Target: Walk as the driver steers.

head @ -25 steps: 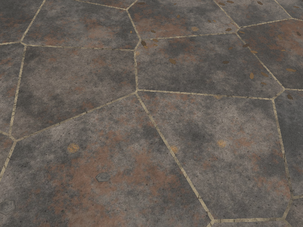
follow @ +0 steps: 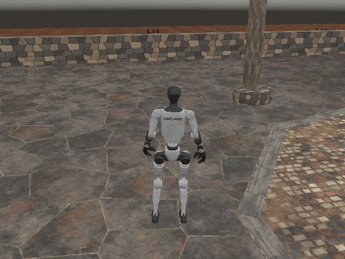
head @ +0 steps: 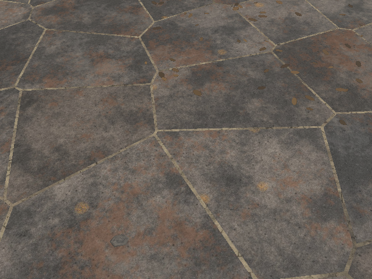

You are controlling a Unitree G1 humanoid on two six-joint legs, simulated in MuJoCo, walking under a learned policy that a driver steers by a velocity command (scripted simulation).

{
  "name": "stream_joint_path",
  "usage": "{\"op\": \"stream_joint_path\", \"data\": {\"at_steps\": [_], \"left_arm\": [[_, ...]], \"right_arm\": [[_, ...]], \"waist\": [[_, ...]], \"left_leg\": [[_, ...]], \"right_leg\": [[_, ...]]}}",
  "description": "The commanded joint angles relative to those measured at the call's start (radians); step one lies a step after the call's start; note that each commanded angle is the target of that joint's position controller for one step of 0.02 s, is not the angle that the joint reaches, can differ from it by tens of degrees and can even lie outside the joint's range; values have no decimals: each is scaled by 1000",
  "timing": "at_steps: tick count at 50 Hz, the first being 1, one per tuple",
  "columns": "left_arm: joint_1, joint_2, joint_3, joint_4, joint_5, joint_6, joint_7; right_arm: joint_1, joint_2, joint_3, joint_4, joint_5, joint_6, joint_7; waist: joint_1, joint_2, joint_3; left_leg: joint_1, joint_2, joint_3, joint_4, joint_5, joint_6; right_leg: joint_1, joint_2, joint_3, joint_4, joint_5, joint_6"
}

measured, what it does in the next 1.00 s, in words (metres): shifts its weight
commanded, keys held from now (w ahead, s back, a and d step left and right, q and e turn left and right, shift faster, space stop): no key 0.76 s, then w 0.24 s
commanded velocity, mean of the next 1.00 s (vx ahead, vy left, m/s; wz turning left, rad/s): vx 0.05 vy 0.00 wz -0.01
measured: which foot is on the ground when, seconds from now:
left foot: down 0.00-1.00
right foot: down 0.00-1.00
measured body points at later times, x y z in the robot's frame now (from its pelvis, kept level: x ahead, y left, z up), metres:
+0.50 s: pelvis +0.00 +0.00 +0.00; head +0.01 +0.00 +0.45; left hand +0.10 +0.27 -0.12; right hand +0.06 -0.27 -0.14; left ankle -0.01 +0.17 -0.74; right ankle -0.01 -0.10 -0.74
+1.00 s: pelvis +0.03 +0.04 -0.01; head +0.03 +0.05 +0.44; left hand +0.05 +0.30 -0.16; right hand +0.05 -0.22 -0.15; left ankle +0.01 +0.14 -0.74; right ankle -0.01 -0.10 -0.74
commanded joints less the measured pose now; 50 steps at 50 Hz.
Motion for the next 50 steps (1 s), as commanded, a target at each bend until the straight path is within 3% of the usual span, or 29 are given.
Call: {"op": "stream_joint_path", "data": {"at_steps": [1,16,38,39,41,43,44,45,47,48,49,50], "left_arm": [[-11,140,40,-50,-2,-14,5],[23,133,44,71,-10,-16,11],[56,120,29,256,-20,-15,25],[71,116,29,270,-22,-13,27],[80,146,39,279,-33,-7,31],[113,179,49,282,-39,-18,28],[145,203,57,291,-43,-29,25],[156,214,63,295,-47,-39,24],[83,194,58,273,-51,-54,20],[12,180,54,252,-59,-53,18],[-44,159,49,232,-59,-53,16],[-65,94,31,216,-45,-60,11]], "right_arm": [[-5,-105,-23,-26,2,-11,-8],[25,-109,-23,82,8,-7,-25],[77,-64,-12,178,10,0,-37],[97,-52,-9,189,11,2,-38],[91,-45,-10,184,22,2,-41],[55,-24,-5,154,21,-16,-36],[48,-1,0,142,25,-33,-28],[42,4,2,132,30,-50,-19],[81,3,0,133,44,-79,1],[154,6,-2,159,45,-90,8],[248,-7,-11,204,37,-94,11],[367,-65,-29,238,24,-94,9]], "waist": [[10,-54,-28],[8,-27,-29],[11,-14,6],[11,-22,-15],[24,-56,29],[48,-135,106],[56,-195,115],[58,-217,132],[9,-206,146],[-42,-178,133],[-83,-118,114],[-111,61,49]], "left_leg": [[-2,5,-4,-35,140,5],[15,5,4,-46,158,9],[-6,-18,21,-50,136,23],[-1,-34,40,-42,46,25],[-73,-77,85,37,-210,49],[-197,-90,94,155,-276,68],[-238,-89,92,242,-232,79],[-243,-62,54,306,-212,99],[-210,-31,25,246,-239,149],[-68,-38,42,88,-176,171],[101,-59,40,-20,-64,168],[259,77,-170,-115,-109,184]], "right_leg": [[1,-109,128,-130,212,-36],[12,-71,72,-112,265,-22],[1,-46,31,-110,223,-1],[9,-37,25,-118,111,-5],[-43,-43,59,-150,-305,-44],[-85,-145,214,-244,-542,-110],[-72,-223,332,-300,-595,-156],[-102,-281,425,-337,-593,-195],[-128,-298,421,-322,-496,-196],[-188,-251,330,-279,-420,-157],[-269,-171,215,-178,-298,-110],[-371,-68,56,114,-164,-43]]}}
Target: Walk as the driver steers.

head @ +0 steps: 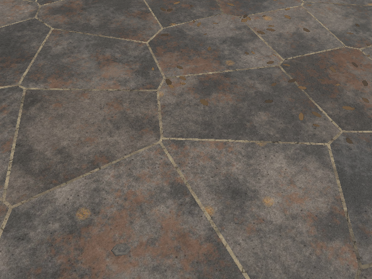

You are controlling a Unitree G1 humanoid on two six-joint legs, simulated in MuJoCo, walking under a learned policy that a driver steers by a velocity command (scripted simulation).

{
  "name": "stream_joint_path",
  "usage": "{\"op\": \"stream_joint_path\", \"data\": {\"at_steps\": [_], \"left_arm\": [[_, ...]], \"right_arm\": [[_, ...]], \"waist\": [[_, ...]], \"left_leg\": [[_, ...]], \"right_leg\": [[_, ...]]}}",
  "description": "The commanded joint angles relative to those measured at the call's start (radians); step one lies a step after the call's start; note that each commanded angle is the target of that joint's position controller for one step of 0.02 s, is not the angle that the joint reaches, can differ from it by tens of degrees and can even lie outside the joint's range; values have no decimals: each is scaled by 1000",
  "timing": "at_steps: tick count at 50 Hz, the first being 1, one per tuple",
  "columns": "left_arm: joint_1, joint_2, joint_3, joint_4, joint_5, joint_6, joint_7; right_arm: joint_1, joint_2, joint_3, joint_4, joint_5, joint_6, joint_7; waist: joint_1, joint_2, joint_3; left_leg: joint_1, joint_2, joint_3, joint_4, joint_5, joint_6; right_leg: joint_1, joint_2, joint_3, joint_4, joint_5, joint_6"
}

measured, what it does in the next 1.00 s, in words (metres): walks ahead: right foot, then left foot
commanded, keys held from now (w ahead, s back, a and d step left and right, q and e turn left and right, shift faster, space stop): w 1.00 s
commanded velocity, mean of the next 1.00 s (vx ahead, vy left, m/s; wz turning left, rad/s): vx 0.45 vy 0.00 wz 0.00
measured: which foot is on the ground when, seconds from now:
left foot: down 0.00-0.44, up 0.46-0.96, down 0.98-1.00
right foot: down 0.00-0.00, up 0.02-0.42, down 0.44-1.00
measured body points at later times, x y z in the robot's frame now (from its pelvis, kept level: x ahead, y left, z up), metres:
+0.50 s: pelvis +0.24 -0.03 -0.01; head +0.27 -0.03 +0.44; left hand +0.46 +0.21 -0.10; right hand +0.15 -0.28 -0.15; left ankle +0.01 +0.10 -0.67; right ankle +0.34 -0.12 -0.73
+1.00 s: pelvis +0.53 +0.01 -0.01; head +0.57 +0.02 +0.44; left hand +0.48 +0.28 -0.15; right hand +0.75 -0.22 -0.10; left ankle +0.66 +0.11 -0.73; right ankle +0.35 -0.12 -0.72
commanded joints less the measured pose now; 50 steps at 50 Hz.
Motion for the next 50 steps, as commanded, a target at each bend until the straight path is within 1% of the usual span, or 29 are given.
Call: {"op": "stream_joint_path", "data": {"at_steps": [1,2,3,5,7,9,12,15,18,20,21,22,23,24,25,26,27,29,31,32,34,36,39,43,46,47,48,49,50], "left_arm": [[-227,44,1,-160,5,-45,1],[-216,89,12,-153,-13,-60,0],[-176,90,13,-135,-24,-71,-9],[-172,98,21,-112,-11,-85,-20],[-210,89,26,-118,5,-87,-35],[-255,46,17,-132,7,-80,-46],[-398,5,-5,-188,5,-76,-51],[-474,24,-9,-218,-2,-74,-60],[-490,59,-2,-240,-5,-80,-71],[-394,109,22,-221,-2,-83,-70],[-250,143,44,-178,-5,-80,-64],[-75,183,66,-125,-7,-74,-53],[85,273,88,-94,21,-68,-44],[113,243,73,-74,22,-66,-51],[22,167,50,-77,11,-73,-54],[-84,133,39,-96,8,-79,-55],[-156,104,29,-107,15,-86,-59],[-198,64,18,-100,36,-96,-67],[-174,70,17,-76,29,-101,-63],[-157,86,19,-65,29,-103,-57],[-116,117,23,-48,30,-103,-40],[-79,130,24,-40,29,-97,-27],[-13,150,26,-24,19,-90,-18],[76,159,30,14,7,-71,-14],[76,177,40,20,8,-52,-10],[56,186,42,14,10,-46,-10],[34,178,39,7,14,-39,-11],[36,145,23,-11,27,-37,-11],[164,19,-15,-24,32,-55,-23]], "right_arm": [[342,-268,-64,58,-9,-28,22],[284,-209,-43,41,-25,-40,25],[217,-151,-29,15,-20,-48,23],[160,-124,-20,-12,-12,-48,29],[192,-70,-2,-9,-20,-34,26],[226,-79,-1,-10,-24,-20,13],[219,-121,-5,-30,-28,-10,-5],[253,-146,-15,-23,-18,-11,-11],[243,-153,-27,-21,-5,-8,-12],[213,-177,-39,-34,-11,2,-12],[194,-177,-41,-42,-18,12,-12],[181,-169,-36,-57,-24,17,-10],[266,-69,-7,-84,-34,7,1],[311,9,16,-70,-18,-19,9],[186,-96,-14,-102,18,-42,12],[99,-133,-26,-133,35,-55,9],[61,-135,-32,-137,26,-59,0],[100,-94,-39,-131,7,-36,-7],[104,-66,-40,-137,3,-15,-9],[70,-74,-43,-155,-2,-9,-11],[-32,-93,-48,-198,-13,-7,-12],[-117,-87,-46,-227,-17,-13,-6],[-242,-64,-32,-261,-12,-23,10],[-350,-74,-25,-308,-1,-28,34],[-337,-109,-34,-326,1,-34,48],[-279,-134,-44,-315,1,-36,49],[-143,-169,-66,-276,0,-36,46],[48,-229,-90,-226,-6,-34,37],[173,-336,-116,-196,-25,-28,35]], "waist": [[-143,357,59],[-103,238,97],[-64,166,149],[-44,118,152],[-52,136,119],[-61,130,104],[-80,113,138],[-86,137,166],[-48,135,161],[22,162,67],[98,168,-25],[175,156,-127],[160,-42,-295],[130,-200,-415],[127,-147,-234],[91,-94,-88],[56,-17,-27],[-13,-38,-7],[-33,-45,19],[-33,-43,42],[-16,-26,77],[8,-15,85],[52,-10,90],[83,-6,108],[46,-26,78],[8,-45,37],[-66,-43,-47],[-137,-7,-188],[-101,230,-351]], "left_leg": [[375,359,-649,-397,-133,180],[333,411,-751,-423,-183,223],[325,382,-650,-414,-148,201],[341,302,-450,-422,22,136],[337,234,-290,-420,288,99],[327,209,-210,-420,433,105],[214,183,-143,-464,433,107],[186,205,-124,-496,414,118],[276,250,-107,-450,532,100],[328,260,-84,-310,875,78],[309,235,-57,-144,1017,59],[177,196,-41,71,967,29],[-194,74,-16,456,550,-23],[-370,-64,-137,699,-207,-38],[-476,-6,-186,800,-185,-11],[-501,47,-149,786,-83,7],[-448,93,-132,736,5,8],[-321,146,-135,658,83,4],[-306,159,-117,600,89,-8],[-335,165,-111,562,117,-19],[-425,175,-105,449,215,-45],[-456,166,-94,297,340,-54],[-400,119,-45,94,469,-55],[-435,96,-53,-20,439,-38],[-390,72,-48,-62,321,1],[-294,43,-23,-71,287,18],[-109,8,7,-88,292,46],[189,79,-68,-51,308,94],[604,343,-525,-97,158,258]], "right_leg": [[-550,72,-71,319,-134,-1],[-618,22,22,505,-174,-12],[-672,-24,45,579,-77,-32],[-697,-81,9,556,83,-48],[-636,-101,-34,481,170,-35],[-614,-91,-73,400,222,-7],[-517,-57,-111,166,331,20],[-432,-32,-126,40,396,12],[-402,-30,-99,-32,387,-31],[-250,15,-121,-29,343,-68],[-74,45,-138,-27,333,-95],[182,12,-99,-19,332,-129],[585,-250,283,-27,182,-260],[662,-398,694,-237,-37,-342],[518,-346,631,-303,-88,-280],[340,-320,477,-331,2,-243],[184,-284,357,-357,142,-223],[16,-219,207,-409,249,-202],[-54,-202,142,-452,284,-216],[-70,-199,121,-471,297,-223],[-55,-200,100,-492,320,-230],[-22,-183,64,-492,358,-212],[6,-160,9,-491,377,-185],[165,-218,17,-434,393,-177],[271,-262,28,-344,542,-151],[278,-254,15,-270,701,-138],[251,-211,-21,-107,847,-115],[103,-156,-60,145,752,-84],[-316,13,-106,555,318,-9]]}}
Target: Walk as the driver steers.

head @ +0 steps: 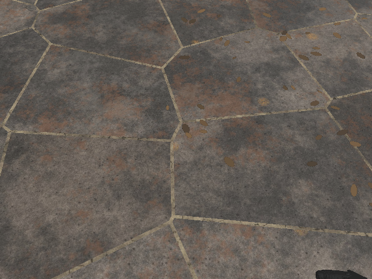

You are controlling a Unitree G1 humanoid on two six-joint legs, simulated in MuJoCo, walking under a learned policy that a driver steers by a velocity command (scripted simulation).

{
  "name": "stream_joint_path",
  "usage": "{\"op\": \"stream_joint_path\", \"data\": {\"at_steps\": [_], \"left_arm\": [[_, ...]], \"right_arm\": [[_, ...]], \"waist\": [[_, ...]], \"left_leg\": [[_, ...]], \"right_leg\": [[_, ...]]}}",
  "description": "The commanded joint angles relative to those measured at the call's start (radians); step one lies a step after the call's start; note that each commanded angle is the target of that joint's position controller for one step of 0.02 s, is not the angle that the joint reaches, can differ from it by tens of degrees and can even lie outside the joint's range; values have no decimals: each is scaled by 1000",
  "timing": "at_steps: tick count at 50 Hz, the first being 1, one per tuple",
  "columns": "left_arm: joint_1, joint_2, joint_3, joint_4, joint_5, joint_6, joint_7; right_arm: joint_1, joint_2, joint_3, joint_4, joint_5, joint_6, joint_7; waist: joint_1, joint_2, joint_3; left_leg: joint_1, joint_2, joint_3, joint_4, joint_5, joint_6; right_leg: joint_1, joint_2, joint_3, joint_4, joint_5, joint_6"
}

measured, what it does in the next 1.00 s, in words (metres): walks ahead: right foot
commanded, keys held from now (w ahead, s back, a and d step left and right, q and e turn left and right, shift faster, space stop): w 1.00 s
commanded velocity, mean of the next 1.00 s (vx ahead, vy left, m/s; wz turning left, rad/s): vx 0.50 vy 0.00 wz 0.00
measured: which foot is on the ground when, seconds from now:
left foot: down 0.00-0.54, up 0.56-1.00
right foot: down 0.00-0.00, up 0.02-0.50, down 0.52-1.00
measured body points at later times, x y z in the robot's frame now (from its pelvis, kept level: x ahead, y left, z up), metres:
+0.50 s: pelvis +0.28 -0.01 +0.01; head +0.31 -0.02 +0.46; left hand +0.50 +0.22 -0.09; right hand +0.24 -0.28 -0.13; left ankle +0.13 +0.10 -0.72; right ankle +0.44 -0.13 -0.71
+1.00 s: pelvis +0.56 -0.02 +0.02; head +0.59 -0.02 +0.47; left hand +0.53 +0.25 -0.12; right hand +0.76 -0.25 -0.08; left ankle +0.74 +0.12 -0.69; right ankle +0.44 -0.13 -0.72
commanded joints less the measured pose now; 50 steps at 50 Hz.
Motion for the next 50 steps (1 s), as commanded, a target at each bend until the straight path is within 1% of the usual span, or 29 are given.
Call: {"op": "stream_joint_path", "data": {"at_steps": [1,2,3,4,5,7,8,10,12,16,19,21,23,24,25,26,27,28,29,30,31,32,33,35,36,39,43,47,50], "left_arm": [[81,28,-19,-61,-3,-49,-13],[-19,128,8,-88,-34,-67,-18],[-89,135,9,-107,-41,-74,-15],[-124,124,13,-110,-28,-71,-9],[-114,111,19,-105,-16,-59,-4],[-82,61,15,-94,-9,-32,-2],[-88,52,14,-98,-6,-24,0],[-156,58,18,-125,1,-18,3],[-231,55,19,-152,7,-21,0],[-375,32,8,-191,0,-32,-14],[-453,35,3,-220,-7,-37,-26],[-486,46,3,-241,-9,-44,-38],[-471,67,10,-246,-11,-50,-48],[-429,86,18,-238,-11,-53,-49],[-336,111,34,-212,-10,-54,-48],[-165,160,60,-157,-7,-53,-41],[17,238,81,-121,5,-49,-31],[54,274,86,-100,3,-44,-38],[17,176,58,-110,-9,-47,-39],[-71,136,46,-129,-8,-51,-35],[-151,116,38,-148,0,-54,-35],[-197,88,30,-154,9,-55,-37],[-210,69,23,-150,20,-58,-37],[-193,76,24,-134,15,-61,-37],[-180,94,28,-126,13,-63,-32],[-136,125,35,-108,11,-58,-12],[-80,130,33,-89,1,-49,-2],[0,138,36,-50,-7,-34,0],[6,153,45,-37,-10,-17,6]], "right_arm": [[464,-247,-76,69,-11,6,-6],[374,-191,-55,56,-6,3,-8],[279,-159,-44,32,-8,2,-10],[217,-129,-34,24,-14,0,-6],[187,-107,-27,23,-21,-5,-3],[193,-103,-27,37,-21,-10,1],[209,-116,-30,48,-18,-13,-1],[244,-143,-37,66,-18,-13,-12],[276,-147,-37,80,-15,-6,-24],[336,-161,-38,108,-6,1,-37],[391,-165,-41,141,0,12,-40],[406,-169,-46,156,3,24,-44],[397,-179,-53,160,5,34,-49],[381,-188,-56,156,5,39,-50],[358,-190,-56,151,4,45,-50],[354,-165,-45,143,-2,50,-51],[376,-132,-27,118,-22,49,-52],[498,4,8,121,-13,25,-38],[416,-110,-15,124,14,1,-35],[322,-156,-28,93,35,-15,-32],[276,-156,-29,86,31,-20,-39],[252,-150,-37,84,15,-15,-45],[274,-133,-39,86,10,-3,-46],[295,-90,-36,89,7,18,-46],[275,-86,-36,80,4,25,-48],[168,-89,-38,42,-7,30,-49],[33,-63,-25,8,-2,21,-35],[-79,-66,-16,-30,8,15,-15],[-91,-91,-20,-51,10,6,3]], "waist": [[-178,240,-443],[-167,179,-280],[-139,110,-177],[-110,54,-100],[-75,67,-72],[-47,73,-57],[-40,69,-45],[-48,53,-15],[-64,50,1],[-108,54,30],[-130,53,55],[-128,55,63],[-104,66,44],[-77,81,15],[-22,90,-43],[50,73,-148],[92,-62,-299],[16,-318,-403],[53,-194,-335],[38,-154,-201],[5,-65,-135],[-21,-43,-82],[-53,-64,-76],[-74,-71,-59],[-76,-65,-40],[-56,-43,-4],[-14,-51,22],[22,-50,54],[-3,-65,47]], "left_leg": [[937,384,-793,-231,-219,275],[812,348,-655,-246,-241,214],[656,310,-509,-267,-166,183],[513,269,-401,-303,-73,165],[423,232,-325,-336,-18,146],[344,202,-256,-385,42,152],[329,200,-228,-400,78,160],[342,200,-195,-422,121,168],[365,187,-159,-433,128,156],[376,156,-92,-447,85,125],[469,191,-93,-424,87,124],[548,226,-102,-385,127,117],[604,249,-107,-331,218,102],[613,247,-102,-280,344,91],[600,222,-77,-169,508,74],[519,165,-38,30,538,45],[292,92,8,361,214,7],[-94,-95,-54,667,-484,-51],[-207,-43,-173,775,-515,-30],[-263,7,-151,777,-420,-12],[-220,63,-124,730,-322,-12],[-179,93,-115,671,-266,-19],[-114,118,-122,638,-229,-21],[-78,132,-110,577,-210,-35],[-97,137,-104,541,-184,-45],[-182,140,-93,379,-34,-74],[-134,98,-48,130,160,-74],[-153,72,-40,17,152,-60],[-141,59,-45,-27,53,-24]], "right_leg": [[-666,59,126,772,-119,-26],[-756,-7,151,838,-80,-49],[-751,-64,121,807,16,-57],[-713,-103,101,735,89,-53],[-649,-135,106,674,141,-50],[-584,-146,95,621,182,-35],[-595,-150,90,590,203,-27],[-666,-156,86,491,286,-8],[-706,-152,81,365,396,5],[-650,-107,37,128,564,7],[-670,-91,37,51,553,-4],[-693,-88,46,15,498,-25],[-652,-74,38,-10,422,-49],[-577,-50,18,-15,385,-63],[-436,-15,-15,-31,378,-83],[-194,-10,-14,-22,399,-115],[115,-213,232,0,402,-185],[398,-398,709,-141,190,-344],[353,-362,717,-205,83,-300],[223,-335,564,-222,133,-256],[79,-302,456,-249,240,-234],[-38,-269,376,-278,327,-224],[-106,-246,324,-306,368,-217],[-170,-230,263,-353,416,-229],[-185,-229,237,-373,439,-236],[-164,-219,181,-401,492,-232],[-152,-171,90,-411,489,-190],[-33,-215,91,-375,480,-188],[68,-265,104,-304,577,-167]]}}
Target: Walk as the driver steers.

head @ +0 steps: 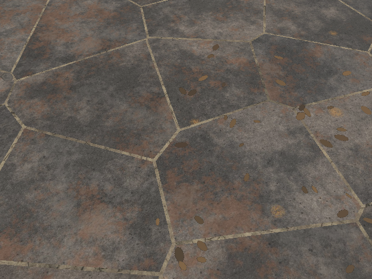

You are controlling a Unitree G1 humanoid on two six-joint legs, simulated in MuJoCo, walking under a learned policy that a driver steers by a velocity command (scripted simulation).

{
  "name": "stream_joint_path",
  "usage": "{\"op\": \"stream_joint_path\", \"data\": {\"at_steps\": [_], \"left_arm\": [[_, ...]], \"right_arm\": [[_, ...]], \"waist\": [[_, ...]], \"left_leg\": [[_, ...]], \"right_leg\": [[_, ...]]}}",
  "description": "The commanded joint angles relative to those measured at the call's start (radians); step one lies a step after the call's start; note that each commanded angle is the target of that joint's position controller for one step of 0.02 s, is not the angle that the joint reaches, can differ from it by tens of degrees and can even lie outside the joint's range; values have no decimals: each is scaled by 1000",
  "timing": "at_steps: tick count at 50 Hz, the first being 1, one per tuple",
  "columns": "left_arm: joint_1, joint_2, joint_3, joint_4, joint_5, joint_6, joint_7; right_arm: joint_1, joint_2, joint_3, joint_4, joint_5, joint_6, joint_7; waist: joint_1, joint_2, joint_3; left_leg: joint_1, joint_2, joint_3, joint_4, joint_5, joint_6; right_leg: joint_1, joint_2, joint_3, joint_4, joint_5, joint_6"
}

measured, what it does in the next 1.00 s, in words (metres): walks ahead, turning left: left foot, then right foot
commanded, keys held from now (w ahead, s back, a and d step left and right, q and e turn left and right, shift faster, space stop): w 0.24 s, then w+q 0.76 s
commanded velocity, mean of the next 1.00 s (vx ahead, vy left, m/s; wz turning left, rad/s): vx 0.50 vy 0.00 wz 0.32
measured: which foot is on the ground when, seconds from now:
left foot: up 0.00-0.06, down 0.08-0.60, up 0.62-1.00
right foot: down 0.00-0.08, up 0.10-0.58, down 0.60-1.00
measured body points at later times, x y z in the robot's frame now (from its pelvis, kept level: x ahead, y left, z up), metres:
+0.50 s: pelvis +0.27 +0.03 +0.01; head +0.29 +0.04 +0.46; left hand +0.47 +0.28 -0.09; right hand +0.25 -0.24 -0.13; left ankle +0.19 +0.13 -0.74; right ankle +0.47 -0.12 -0.69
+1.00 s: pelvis +0.53 +0.03 +0.00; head +0.55 +0.05 +0.45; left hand +0.44 +0.30 -0.13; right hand +0.79 -0.14 -0.09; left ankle +0.63 +0.24 -0.69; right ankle +0.48 -0.10 -0.74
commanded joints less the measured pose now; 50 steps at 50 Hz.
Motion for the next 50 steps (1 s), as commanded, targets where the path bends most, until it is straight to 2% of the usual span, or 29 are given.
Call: {"op": "stream_joint_path", "data": {"at_steps": [1,2,3,4,5,6,7,8,9,11,13,16,19,22,24,26,28,29,30,31,32,33,34,35,36,38,42,46,50], "left_arm": [[19,181,40,-19,-4,10,10],[-6,188,42,-26,-5,15,11],[-20,169,35,-32,-2,20,10],[-12,136,19,-55,14,21,11],[112,-3,-21,-60,17,-1,-2],[62,84,-4,-48,-5,-27,-8],[-32,149,13,-79,-31,-44,-12],[-90,148,14,-91,-33,-49,-7],[-117,139,19,-93,-17,-46,0],[-81,103,23,-83,-7,-20,3],[-93,77,21,-89,1,-2,7],[-214,83,25,-137,18,-1,11],[-320,70,22,-168,14,-11,4],[-417,61,14,-194,6,-20,-7],[-467,68,11,-216,0,-27,-15],[-475,95,16,-230,-4,-38,-23],[-421,129,28,-223,-6,-48,-25],[-333,152,41,-199,-3,-52,-21],[-179,198,62,-163,9,-57,-14],[-7,272,79,-144,16,-53,-6],[8,309,84,-128,22,-41,-14],[-47,188,54,-153,16,-41,-17],[-107,128,37,-166,10,-42,-16],[-168,114,30,-172,16,-41,-18],[-203,92,25,-168,20,-39,-18],[-217,90,26,-157,29,-42,-13],[-189,134,43,-136,28,-48,1],[-170,164,51,-134,25,-36,11],[-100,195,60,-122,8,-15,15]], "right_arm": [[-62,-104,-22,-81,4,-23,14],[13,-128,-35,-62,1,-24,14],[169,-168,-59,-11,-2,-23,8],[354,-236,-81,31,-14,-20,-2],[423,-313,-96,57,-17,-15,1],[412,-213,-67,51,-9,-16,3],[322,-172,-53,34,-9,-20,0],[244,-148,-44,15,-16,-23,-1],[194,-122,-37,11,-24,-26,2],[171,-94,-27,17,-32,-32,7],[200,-117,-32,33,-23,-36,4],[254,-152,-41,53,-17,-30,-15],[292,-159,-43,65,-10,-21,-28],[348,-162,-46,85,-2,-14,-35],[376,-160,-48,96,3,-7,-38],[378,-169,-54,97,6,2,-45],[360,-181,-63,89,6,12,-49],[345,-170,-60,80,5,15,-49],[330,-131,-47,61,-2,16,-46],[336,-71,-27,25,-27,16,-46],[464,-6,-12,-3,11,-2,-43],[423,-124,-36,21,28,-5,-47],[344,-163,-49,4,29,-3,-46],[318,-145,-50,2,24,4,-50],[298,-132,-56,-5,13,9,-49],[300,-90,-55,-20,16,28,-39],[228,-76,-53,-73,8,48,-32],[121,-66,-41,-113,5,41,-7],[-7,-62,-28,-172,4,42,19]], "waist": [[-49,-115,42],[-97,-127,-6],[-170,-110,-99],[-228,-20,-244],[-166,246,-370],[-195,181,-374],[-184,132,-222],[-156,50,-143],[-129,12,-78],[-78,36,-58],[-67,29,-31],[-86,4,12],[-111,16,30],[-142,25,42],[-155,32,51],[-141,43,47],[-102,69,22],[-57,69,-21],[8,38,-136],[56,-123,-303],[-23,-443,-377],[-7,-275,-272],[-4,-192,-156],[-36,-122,-98],[-54,-125,-52],[-81,-158,-27],[-82,-103,5],[-51,-91,33],[-9,-80,73]], "left_leg": [[18,-22,9,-38,-88,38],[138,-54,38,-51,-104,56],[351,-81,59,-63,-86,84],[661,66,-106,-30,-70,143],[1003,297,-588,-138,-262,310],[1001,300,-711,-236,-374,301],[876,268,-566,-250,-345,253],[733,231,-443,-272,-252,228],[605,197,-356,-302,-155,216],[488,155,-265,-357,-92,203],[438,146,-226,-397,-56,219],[447,135,-205,-429,-48,225],[441,92,-158,-424,-61,191],[445,85,-154,-401,-77,178],[484,102,-181,-364,-89,176],[524,126,-221,-316,-98,164],[535,139,-252,-251,-51,148],[518,108,-241,-169,23,129],[438,42,-201,26,36,100],[256,-55,-111,346,-245,56],[-84,-152,-80,617,-662,20],[-169,-76,-154,736,-617,20],[-189,-37,-135,739,-518,28],[-138,4,-118,714,-436,22],[-112,30,-118,667,-384,19],[-50,64,-106,624,-332,14],[-119,73,-104,509,-208,-8],[-90,57,-48,291,-35,-8],[-91,34,18,155,-42,13]], "right_leg": [[34,-322,122,49,522,-137],[29,-306,104,136,683,-122],[-20,-255,66,312,772,-97],[-217,-196,24,605,553,-64],[-626,-1,23,969,-84,3],[-748,-23,164,1106,-279,-9],[-818,-76,161,1134,-211,-29],[-792,-130,134,1094,-119,-33],[-753,-162,122,1027,-59,-28],[-650,-196,128,950,0,-24],[-650,-206,114,875,27,-8],[-732,-197,110,690,170,28],[-702,-158,100,488,330,46],[-644,-121,86,370,391,55],[-638,-112,96,323,374,52],[-604,-108,114,272,333,42],[-506,-96,105,252,263,25],[-382,-86,90,228,240,5],[-148,-136,127,254,234,-37],[133,-332,329,274,204,-85],[344,-508,773,128,-14,-225],[252,-464,735,91,-146,-193],[120,-426,555,81,-111,-145],[-7,-384,444,56,-8,-126],[-92,-352,360,27,64,-122],[-178,-326,245,-26,143,-123],[-176,-336,111,-72,287,-155],[-153,-309,-31,-83,344,-132],[-55,-337,-99,-57,372,-116]]}}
